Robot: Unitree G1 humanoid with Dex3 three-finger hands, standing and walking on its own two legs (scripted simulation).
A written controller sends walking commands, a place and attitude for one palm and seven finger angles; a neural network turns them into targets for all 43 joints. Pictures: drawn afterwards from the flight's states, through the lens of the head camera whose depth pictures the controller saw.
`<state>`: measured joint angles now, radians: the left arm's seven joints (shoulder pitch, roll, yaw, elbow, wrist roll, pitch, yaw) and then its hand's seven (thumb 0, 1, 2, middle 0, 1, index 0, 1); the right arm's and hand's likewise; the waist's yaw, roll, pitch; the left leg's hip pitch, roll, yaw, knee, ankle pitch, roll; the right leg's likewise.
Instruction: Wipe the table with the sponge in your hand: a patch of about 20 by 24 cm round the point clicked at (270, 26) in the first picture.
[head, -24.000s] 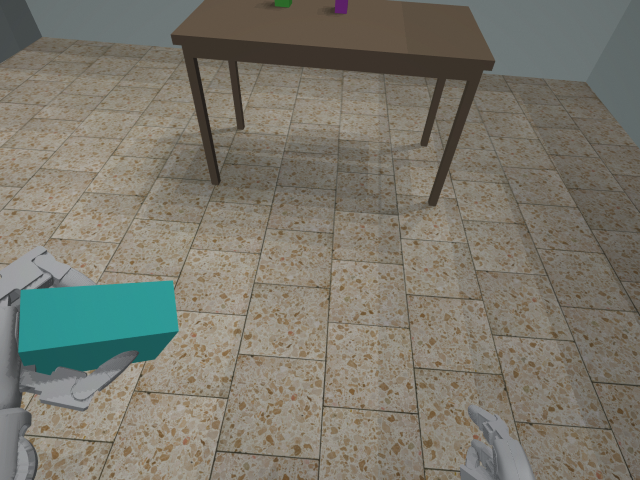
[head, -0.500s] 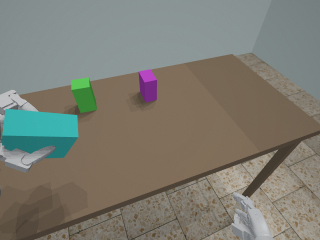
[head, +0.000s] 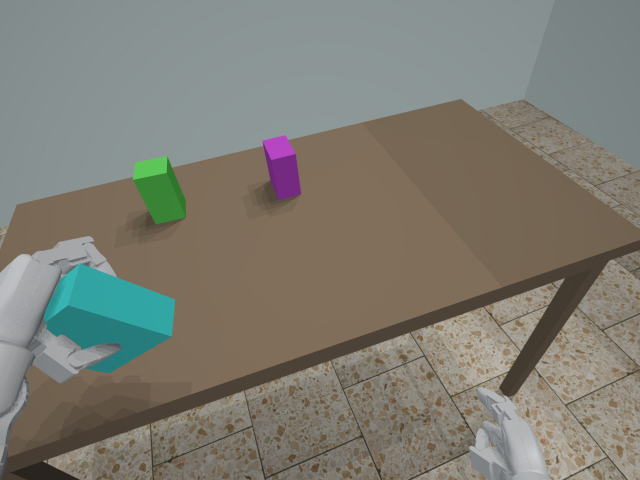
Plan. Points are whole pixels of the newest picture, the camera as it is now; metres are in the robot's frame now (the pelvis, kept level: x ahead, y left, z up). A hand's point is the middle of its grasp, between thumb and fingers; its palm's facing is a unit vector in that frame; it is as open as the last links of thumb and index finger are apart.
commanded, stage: turn the palm down, sponge in hand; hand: left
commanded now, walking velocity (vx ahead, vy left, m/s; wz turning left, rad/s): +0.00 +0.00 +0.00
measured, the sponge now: (111, 328) +0.24 +0.26 +0.11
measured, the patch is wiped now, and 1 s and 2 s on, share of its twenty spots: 0.00 0.00 0.00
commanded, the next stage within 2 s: move the sponge above the wiping area in 1.50 s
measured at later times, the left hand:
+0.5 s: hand (99, 303) +0.25 +0.26 +0.15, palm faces +0.21 -0.32 -0.93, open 9.2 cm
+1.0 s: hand (33, 297) +0.25 +0.34 +0.16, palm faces +0.21 -0.08 -0.97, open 9.2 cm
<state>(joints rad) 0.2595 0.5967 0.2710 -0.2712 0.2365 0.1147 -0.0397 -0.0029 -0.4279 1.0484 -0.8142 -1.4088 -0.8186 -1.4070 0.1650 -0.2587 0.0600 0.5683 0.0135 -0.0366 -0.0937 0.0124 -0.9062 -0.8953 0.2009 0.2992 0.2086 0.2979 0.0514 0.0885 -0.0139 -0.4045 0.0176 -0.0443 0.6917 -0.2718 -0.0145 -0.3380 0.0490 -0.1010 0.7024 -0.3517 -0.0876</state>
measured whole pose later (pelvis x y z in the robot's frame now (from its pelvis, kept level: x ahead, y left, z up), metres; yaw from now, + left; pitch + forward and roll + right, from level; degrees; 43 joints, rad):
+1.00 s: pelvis +0.02 +0.05 +0.02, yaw -1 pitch -3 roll -1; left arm 0.16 0.57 0.02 -0.30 0.81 0.34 0.06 0.00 -0.43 1.05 -0.82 -1.40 -0.82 -1.40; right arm 0.03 -0.23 0.09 0.63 0.03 0.02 -0.07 0.01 -0.91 -0.90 0.20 0.30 0.21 0.30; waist 0.14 0.10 -0.01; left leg -0.28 -0.02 0.00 0.56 -0.23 0.03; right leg -0.20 0.01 -0.06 0.53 -0.29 -0.03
